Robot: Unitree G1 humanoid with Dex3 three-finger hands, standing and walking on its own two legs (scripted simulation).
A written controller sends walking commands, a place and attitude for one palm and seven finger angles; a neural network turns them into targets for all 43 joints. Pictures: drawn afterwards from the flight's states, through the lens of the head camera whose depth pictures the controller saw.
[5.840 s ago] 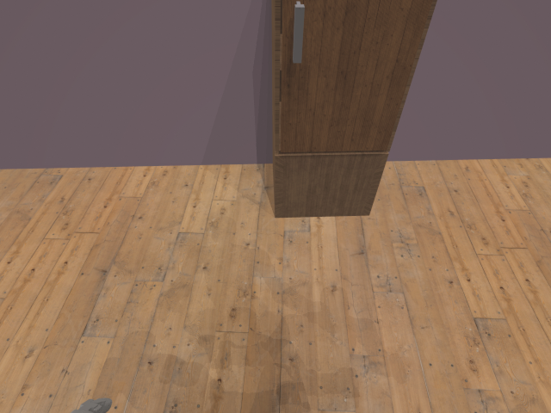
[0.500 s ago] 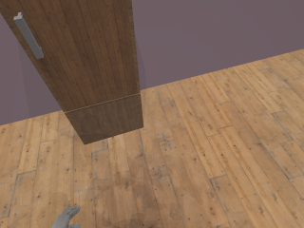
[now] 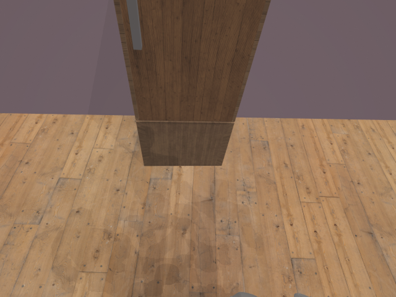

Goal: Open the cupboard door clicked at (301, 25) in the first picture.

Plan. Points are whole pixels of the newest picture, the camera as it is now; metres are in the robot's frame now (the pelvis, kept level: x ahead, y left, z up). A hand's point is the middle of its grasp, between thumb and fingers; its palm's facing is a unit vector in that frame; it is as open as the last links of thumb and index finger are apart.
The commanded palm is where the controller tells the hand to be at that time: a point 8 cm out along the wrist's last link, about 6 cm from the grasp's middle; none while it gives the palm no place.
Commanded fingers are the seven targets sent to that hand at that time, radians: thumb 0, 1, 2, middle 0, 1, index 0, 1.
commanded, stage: take the last steps up to it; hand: left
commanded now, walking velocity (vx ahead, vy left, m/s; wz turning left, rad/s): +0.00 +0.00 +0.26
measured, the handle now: (135, 19) +0.80 +0.26 +0.12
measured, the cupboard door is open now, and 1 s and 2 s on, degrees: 0 0 0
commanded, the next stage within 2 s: come to a stop and stand still in 0.96 s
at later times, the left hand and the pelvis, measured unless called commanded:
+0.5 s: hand out of the picture +0.02 +0.14 -0.16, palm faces +0.14 -0.97 -0.21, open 7.3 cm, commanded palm none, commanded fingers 0.00 0.90 0.90 -0.20 -0.30 -0.20 -0.30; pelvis +0.05 -0.03 +0.01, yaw +4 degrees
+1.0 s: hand (109, 258) +0.21 +0.22 -0.17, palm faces +0.12 -0.98 -0.17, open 7.4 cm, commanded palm none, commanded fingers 0.00 0.90 0.90 -0.20 -0.30 -0.20 -0.30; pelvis +0.20 +0.04 +0.01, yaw +3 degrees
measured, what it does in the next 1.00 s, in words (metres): walks ahead: right foot, then left foot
